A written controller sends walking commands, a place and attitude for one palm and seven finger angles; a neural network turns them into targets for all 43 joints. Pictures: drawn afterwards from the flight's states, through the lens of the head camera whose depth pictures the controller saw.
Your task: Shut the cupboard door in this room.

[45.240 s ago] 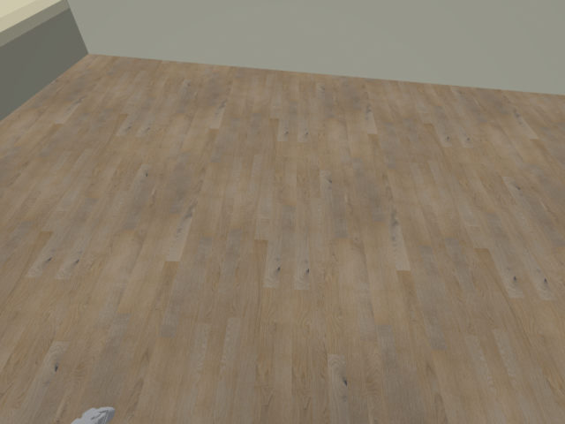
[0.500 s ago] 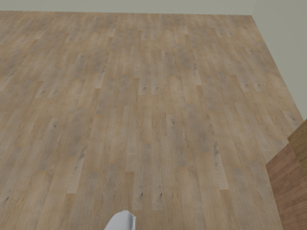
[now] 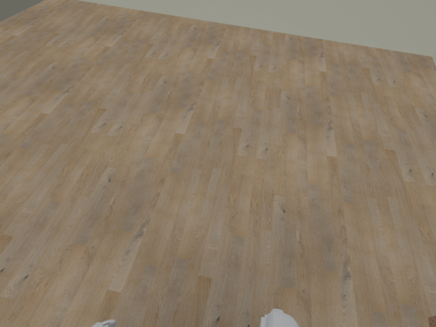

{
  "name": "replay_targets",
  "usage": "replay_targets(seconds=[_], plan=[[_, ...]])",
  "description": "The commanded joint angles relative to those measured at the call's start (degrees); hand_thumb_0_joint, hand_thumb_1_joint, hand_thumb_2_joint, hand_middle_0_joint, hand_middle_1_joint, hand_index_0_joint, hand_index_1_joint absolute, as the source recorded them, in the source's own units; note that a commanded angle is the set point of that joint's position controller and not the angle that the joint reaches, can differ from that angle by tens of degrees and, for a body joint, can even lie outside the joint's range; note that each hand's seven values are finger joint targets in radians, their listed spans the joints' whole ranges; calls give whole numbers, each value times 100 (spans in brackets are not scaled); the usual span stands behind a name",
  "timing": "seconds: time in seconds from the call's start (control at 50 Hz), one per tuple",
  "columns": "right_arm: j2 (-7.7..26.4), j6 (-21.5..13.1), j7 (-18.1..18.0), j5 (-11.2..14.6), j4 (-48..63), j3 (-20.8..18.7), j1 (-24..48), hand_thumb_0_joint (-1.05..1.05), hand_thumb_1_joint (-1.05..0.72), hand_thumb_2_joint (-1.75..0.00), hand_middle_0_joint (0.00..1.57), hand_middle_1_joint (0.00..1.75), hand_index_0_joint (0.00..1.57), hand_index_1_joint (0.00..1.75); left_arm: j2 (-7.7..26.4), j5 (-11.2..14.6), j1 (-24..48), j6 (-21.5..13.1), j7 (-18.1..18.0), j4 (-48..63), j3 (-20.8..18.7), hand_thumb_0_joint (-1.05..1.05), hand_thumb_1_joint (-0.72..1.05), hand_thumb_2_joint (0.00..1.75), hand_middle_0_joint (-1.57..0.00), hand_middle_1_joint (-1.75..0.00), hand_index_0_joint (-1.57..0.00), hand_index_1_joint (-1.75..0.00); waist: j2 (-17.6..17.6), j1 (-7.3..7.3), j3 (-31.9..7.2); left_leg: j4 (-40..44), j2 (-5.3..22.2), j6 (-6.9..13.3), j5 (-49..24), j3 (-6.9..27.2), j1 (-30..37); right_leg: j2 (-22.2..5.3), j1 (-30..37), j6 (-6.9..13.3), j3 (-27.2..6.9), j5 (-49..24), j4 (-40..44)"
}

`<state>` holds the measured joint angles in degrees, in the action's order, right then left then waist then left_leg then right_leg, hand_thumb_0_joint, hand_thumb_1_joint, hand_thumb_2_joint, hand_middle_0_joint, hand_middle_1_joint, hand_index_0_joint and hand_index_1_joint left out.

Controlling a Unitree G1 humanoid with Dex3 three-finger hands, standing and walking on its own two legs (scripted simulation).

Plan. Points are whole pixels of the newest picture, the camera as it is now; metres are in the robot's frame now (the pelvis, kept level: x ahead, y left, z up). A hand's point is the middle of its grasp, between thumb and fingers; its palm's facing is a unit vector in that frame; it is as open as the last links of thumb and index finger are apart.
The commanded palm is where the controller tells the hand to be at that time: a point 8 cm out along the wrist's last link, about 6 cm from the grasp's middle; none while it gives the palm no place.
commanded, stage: walk to a spot facing it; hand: left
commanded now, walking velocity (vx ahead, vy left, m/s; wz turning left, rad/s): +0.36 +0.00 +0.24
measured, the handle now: out of the picture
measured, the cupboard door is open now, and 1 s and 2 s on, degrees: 6 6 6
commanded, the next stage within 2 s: turn to face it in 0.28 s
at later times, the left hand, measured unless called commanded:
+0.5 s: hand (143, 320) +0.16 +0.17 -0.18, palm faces +0.25 -0.94 -0.21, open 7.3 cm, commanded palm none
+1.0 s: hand (144, 241) +0.33 +0.21 -0.17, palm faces +0.02 -0.97 -0.23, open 7.4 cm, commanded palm none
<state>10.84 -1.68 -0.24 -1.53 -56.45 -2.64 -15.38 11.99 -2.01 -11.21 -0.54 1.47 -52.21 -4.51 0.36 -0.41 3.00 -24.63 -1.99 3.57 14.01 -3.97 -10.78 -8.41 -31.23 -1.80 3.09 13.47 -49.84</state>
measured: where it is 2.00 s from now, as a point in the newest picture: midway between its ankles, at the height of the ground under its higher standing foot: (211, 298)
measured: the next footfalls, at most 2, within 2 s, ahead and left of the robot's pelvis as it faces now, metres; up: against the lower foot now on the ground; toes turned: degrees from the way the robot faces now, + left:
right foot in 0.14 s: +0.19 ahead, -0.15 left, +0.00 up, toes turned -5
left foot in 0.52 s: +0.33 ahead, +0.13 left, +0.00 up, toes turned +17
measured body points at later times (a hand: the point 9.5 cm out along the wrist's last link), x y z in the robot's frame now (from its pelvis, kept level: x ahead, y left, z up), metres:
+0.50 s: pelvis +0.21 -0.01 -0.01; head +0.26 +0.01 +0.44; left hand +0.15 +0.22 -0.16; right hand +0.34 -0.22 -0.15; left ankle +0.28 +0.12 -0.72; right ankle +0.15 -0.14 -0.74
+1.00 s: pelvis +0.29 +0.01 -0.01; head +0.34 +0.00 +0.44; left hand +0.33 +0.26 -0.15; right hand +0.39 -0.24 -0.16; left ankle +0.27 +0.13 -0.68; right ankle +0.29 -0.10 -0.74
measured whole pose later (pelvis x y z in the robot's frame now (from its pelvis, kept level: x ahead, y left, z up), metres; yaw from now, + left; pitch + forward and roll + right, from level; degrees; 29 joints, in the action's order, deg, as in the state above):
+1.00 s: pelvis +0.29 +0.01 -0.01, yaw -4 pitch +1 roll -1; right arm 12.8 3.7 -0.8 -0.7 -53.3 -3.5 -6.0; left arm 9.6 -1.7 -14.9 1.5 -0.2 -53.4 -3.9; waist -1.9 2.4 4.4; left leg -60.2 2.1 -2.9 25.6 -2.6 -27.4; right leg 0.6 -17.7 1.1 1.3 16.0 -32.3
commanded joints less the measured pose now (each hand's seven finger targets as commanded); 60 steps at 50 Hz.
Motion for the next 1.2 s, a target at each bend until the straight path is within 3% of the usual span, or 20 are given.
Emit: replay_targets(seconds=[0.0, 0.08, 0.1, 0.12, 0.14, 0.18, 0.24, 0.36, 0.46, 0.52, 0.58, 0.78, 0.8, 0.82, 0.86, 0.94, 1.04, 1.1, 1.14, 1.18], plan=[[787, -152, -41, -22, 128, -182, -273, 0, -90, -90, 20, 30, 20, 30, 273, 8, 101, -78, 33, 401, -19, 0, 90, 90, -20, -30, -20, -30, -472, -10, 259, 1424, 1452, 804, 715, 1331, -402, 188, 536, -14, 27, -273, 875], [703, -129, -42, -5, -9, -162, -288, 0, -90, -90, 20, 30, 20, 30, 453, -6, -494, -175, 15, 188, -73, 0, 90, 90, -20, -30, -20, -30, -150, 318, 11, 405, 1101, 537, 448, 1131, -673, 509, 2192, 81, 185, -391, 1977], [590, -146, -23, 52, 6, -136, -281, 0, -90, -90, 20, 30, 20, 30, 746, -28, -1138, -238, -20, 2, -153, 0, 90, 90, -20, -30, -20, -30, 359, 609, -202, -711, 683, 341, 426, 796, -1345, 127, 3270, 233, -385, 175, 2446], [260, -179, 29, 102, 118, -80, -440, 0, -90, -90, 20, 30, 20, 30, 1275, -69, -1843, -286, -78, -197, -273, 0, 90, 90, -20, -30, -20, -30, 1691, 821, -632, -2599, -134, 40, 1334, 86, -2411, -1295, 4304, 731, -2188, 987, 3252], [438, -133, 43, 57, 247, -124, -422, 0, -90, -90, 20, 30, 20, 30, 1403, 6, -1911, -245, -134, -169, -276, 0, 90, 90, -20, -30, -20, -30, 1628, 710, -597, -3881, -23, 8, 2067, 348, -2734, -2003, 3929, 1110, -3130, 1579, 3875], [462, -101, 60, 2, 242, -172, -99, 0, -90, -90, 20, 30, 20, 30, 878, 15, -974, -259, -199, 62, -198, 0, 90, 90, -20, -30, -20, -30, 1050, 379, -99, -4844, 483, -40, 922, 756, -3066, -1814, 2922, 1105, -2506, 1909, 4015], [146, 33, 150, 15, 98, -132, -183, 0, -90, -90, 20, 30, 20, 30, 349, 23, -612, -371, -229, 74, -62, 0, 90, 90, -20, -30, -20, -30, 672, 18, -86, -4411, 683, -234, 262, 551, -2559, -1199, 2362, 797, -365, -823, 3702], [-71, 151, 275, 13, 471, -27, 444, 0, -90, -90, 20, 30, 20, 30, 480, 23, -1019, -398, -260, -130, -60, 0, 90, 90, -20, -30, -20, -30, 737, 88, -117, -2543, 595, -328, 57, -89, -2501, -996, 2978, 682, 820, -3419, 3176], [143, 4, 163, -12, 121, 41, -343, 0, -90, -90, 20, 30, 20, 30, 505, 89, -914, -311, -321, -318, 89, 0, 90, 90, -20, -30, -20, -30, 627, -273, -604, -443, 266, -201, -1439, -287, 69, -555, 2413, 532, 729, -3393, 2057], [1296, 19, -46, -11, -92, -138, -1098, 0, -90, -90, 20, 30, 20, 30, 90, 126, -1412, -127, -380, -318, 242, 0, 90, 90, -20, -30, -20, -30, -1254, -481, -1411, -110, 2613, 874, -4580, 1606, 1714, 649, 907, 166, 426, 2805, -545], [1089, 49, -205, -4, 237, -71, 39, 0, -90, -90, 20, 30, 20, 30, 166, 137, -804, 78, -297, -298, 145, 0, 90, 90, -20, -30, -20, -30, -1267, -256, -794, 254, 2735, 913, -3149, 1297, 617, 324, 366, 109, -315, 2257, -1428], [979, 350, -131, 19, 632, -225, 1259, 0, -90, -90, 20, 30, 20, 30, 125, 11, -1338, 273, -69, -133, -121, 0, 90, 90, -20, -30, -20, -30, -595, 395, -214, -203, 2010, 55, 954, -198, -1164, 725, 1846, 113, 354, 43, 1364], [843, 365, -110, 41, 699, -225, 1294, 0, -90, -90, 20, 30, 20, 30, 331, -8, -1393, 239, -80, -84, -172, 0, 90, 90, -20, -30, -20, -30, -31, 486, -70, -908, 1611, -168, 1165, -480, -1412, 486, 1873, 273, -288, -122, 2005], [481, 375, -78, 82, 860, -181, 1279, 0, -90, -90, 20, 30, 20, 30, 847, -63, -1363, 160, -126, 10, -245, 0, 90, 90, -20, -30, -20, -30, 1451, 533, -23, -2293, 752, -531, 1841, -896, -1984, -611, 1912, 744, -2166, -586, 3048], [450, 427, -73, 57, 1075, -156, 1481, 0, -90, -90, 20, 30, 20, 30, 1144, 6, -1108, 115, -227, 135, -256, 0, 90, 90, -20, -30, -20, -30, 1411, 455, 28, -3974, 432, -588, 1915, 293, -2494, -1175, 1757, 1426, -3308, -857, 3731], [577, 310, -91, 78, 859, -141, 1038, 0, -90, -90, 20, 30, 20, 30, 877, 31, -463, 107, -273, 277, -226, 0, 90, 90, -20, -30, -20, -30, 759, 176, -785, -3682, 570, -702, 1076, 432, -2255, -583, 2702, 1261, -1895, -2367, 2810], [470, 277, -132, 123, 947, -82, 987, 0, -90, -90, 20, 30, 20, 30, 1105, 15, -490, 166, -232, 265, -283, 0, 90, 90, -20, -30, -20, -30, 666, 284, -780, -2044, 347, -716, 1116, 245, -1640, -473, 2760, 1264, -1981, -3015, 2506], [627, 202, -181, 130, 792, -64, 295, 0, -90, -90, 20, 30, 20, 30, 1107, 80, -29, 248, -203, 396, -270, 0, 90, 90, -20, -30, -20, -30, 715, -66, -806, -233, 308, -676, -95, 241, -292, -104, 1895, 835, -1899, -2394, 2063], [1506, 116, -193, 20, 814, -209, -24, 0, -90, -90, 20, 30, 20, 30, 561, 159, -92, 293, -105, 604, -128, 0, 90, 90, -20, -30, -20, -30, -1653, -96, -916, 728, 2323, 74, -1576, 2144, 904, 1113, 243, 140, -722, 1117, 446], [1514, 120, -268, -47, 788, -166, -70, 0, -90, -90, 20, 30, 20, 30, 777, 58, 268, 343, -81, 640, -158, 0, 90, 90, -20, -30, -20, -30, -1357, -169, -590, 657, 2803, 663, -2733, 2291, 442, 916, -77, -11, -740, 2121, -1438]])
